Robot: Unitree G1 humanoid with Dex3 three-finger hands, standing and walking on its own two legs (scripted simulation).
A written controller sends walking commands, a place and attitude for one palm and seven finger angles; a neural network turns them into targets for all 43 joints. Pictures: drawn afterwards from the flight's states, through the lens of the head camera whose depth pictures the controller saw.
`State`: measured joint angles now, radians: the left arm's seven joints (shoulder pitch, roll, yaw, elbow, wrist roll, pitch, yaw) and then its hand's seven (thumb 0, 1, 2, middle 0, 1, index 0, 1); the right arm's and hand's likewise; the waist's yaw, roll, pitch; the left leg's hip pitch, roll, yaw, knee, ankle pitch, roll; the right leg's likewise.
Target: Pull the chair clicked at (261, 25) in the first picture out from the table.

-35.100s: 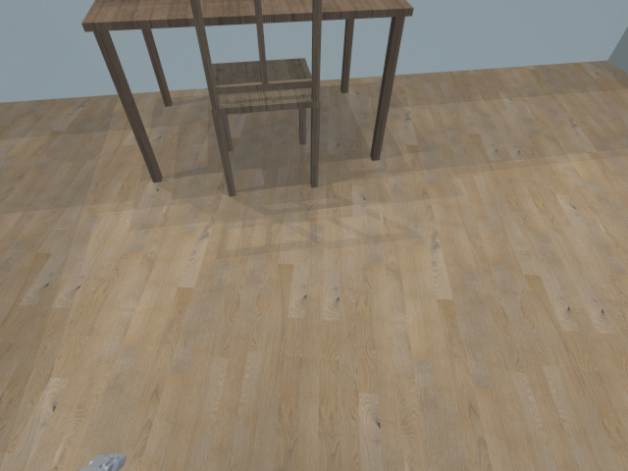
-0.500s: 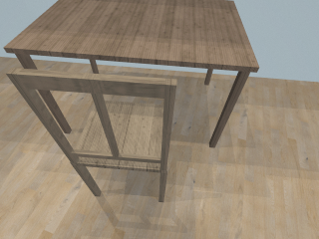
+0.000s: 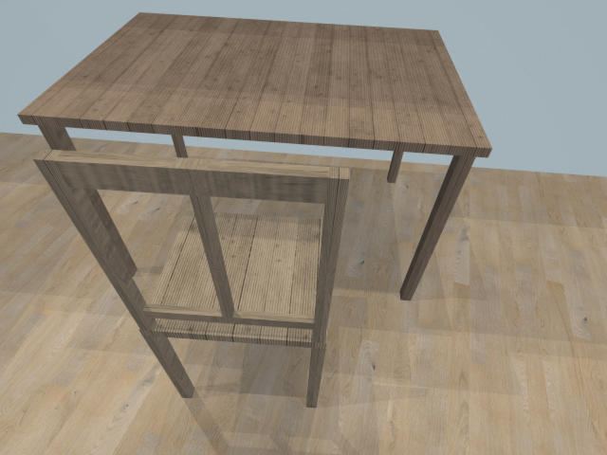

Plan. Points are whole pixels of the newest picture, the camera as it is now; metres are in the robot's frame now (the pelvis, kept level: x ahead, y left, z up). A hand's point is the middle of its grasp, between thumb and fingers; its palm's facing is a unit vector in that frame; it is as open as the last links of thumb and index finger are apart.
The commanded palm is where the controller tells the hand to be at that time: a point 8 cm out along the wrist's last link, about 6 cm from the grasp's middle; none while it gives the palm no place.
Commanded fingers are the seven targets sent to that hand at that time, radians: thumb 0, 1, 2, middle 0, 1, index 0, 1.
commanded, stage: come to a stop and stand still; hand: left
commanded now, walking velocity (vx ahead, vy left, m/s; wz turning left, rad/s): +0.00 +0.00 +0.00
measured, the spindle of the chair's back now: (216, 263) +0.43 +0.18 -0.05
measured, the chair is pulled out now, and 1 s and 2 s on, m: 0.27 0.27 0.27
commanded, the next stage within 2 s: look again from close up in 0.08 s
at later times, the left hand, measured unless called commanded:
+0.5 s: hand out of the picture +0.01 +0.17 -0.17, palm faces +0.01 -0.98 -0.18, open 7.4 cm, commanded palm none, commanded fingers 0.00 0.90 0.90 -0.20 -0.30 -0.20 -0.30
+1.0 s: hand out of the picture -0.01 +0.16 -0.17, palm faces +0.02 -0.99 -0.16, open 7.4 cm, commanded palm none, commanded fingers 0.00 0.90 0.90 -0.20 -0.30 -0.20 -0.30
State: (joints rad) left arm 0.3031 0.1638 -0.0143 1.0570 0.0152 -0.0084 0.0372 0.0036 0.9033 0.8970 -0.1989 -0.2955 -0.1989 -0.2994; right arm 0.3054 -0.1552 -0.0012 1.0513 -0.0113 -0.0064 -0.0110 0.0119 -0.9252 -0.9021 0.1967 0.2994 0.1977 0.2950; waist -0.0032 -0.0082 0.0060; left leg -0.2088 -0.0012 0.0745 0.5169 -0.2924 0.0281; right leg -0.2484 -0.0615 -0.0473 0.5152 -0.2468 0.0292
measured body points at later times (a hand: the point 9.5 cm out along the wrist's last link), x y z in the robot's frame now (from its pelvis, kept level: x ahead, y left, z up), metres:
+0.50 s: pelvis +0.01 +0.00 +0.01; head +0.01 +0.01 +0.45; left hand +0.01 +0.22 -0.16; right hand +0.02 -0.22 -0.15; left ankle -0.01 +0.10 -0.74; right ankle +0.02 -0.14 -0.74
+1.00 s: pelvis +0.01 +0.00 +0.01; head +0.02 +0.01 +0.46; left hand -0.01 +0.21 -0.16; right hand +0.00 -0.21 -0.15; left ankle -0.01 +0.10 -0.74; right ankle +0.02 -0.14 -0.74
